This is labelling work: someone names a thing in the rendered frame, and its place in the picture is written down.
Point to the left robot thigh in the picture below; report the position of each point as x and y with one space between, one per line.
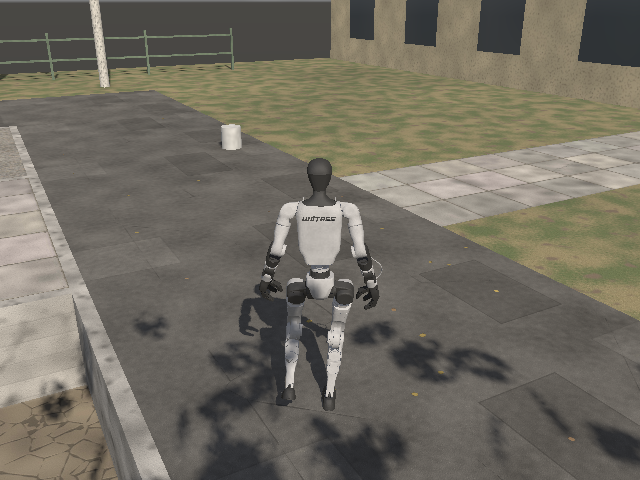
296 292

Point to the left robot forearm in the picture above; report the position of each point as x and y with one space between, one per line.
270 266

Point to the robot right upper arm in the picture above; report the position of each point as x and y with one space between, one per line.
351 212

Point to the robot torso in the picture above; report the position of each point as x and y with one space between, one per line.
319 240

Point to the right robot hand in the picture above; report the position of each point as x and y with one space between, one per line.
372 293

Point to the right robot forearm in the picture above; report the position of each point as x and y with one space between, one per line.
367 270

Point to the robot left upper arm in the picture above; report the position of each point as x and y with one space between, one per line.
282 227

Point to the left robot hand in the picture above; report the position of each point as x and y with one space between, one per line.
271 286

